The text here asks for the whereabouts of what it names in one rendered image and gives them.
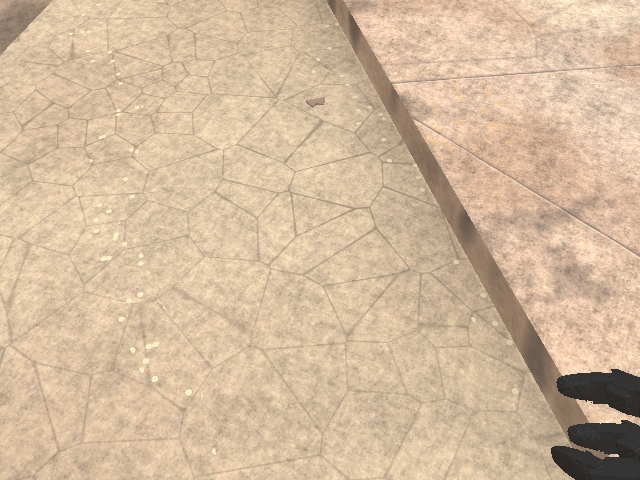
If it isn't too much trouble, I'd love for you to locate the robot right hand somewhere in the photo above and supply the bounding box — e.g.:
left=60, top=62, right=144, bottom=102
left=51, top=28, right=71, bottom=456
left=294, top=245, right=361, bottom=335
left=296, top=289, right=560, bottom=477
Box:
left=551, top=369, right=640, bottom=480

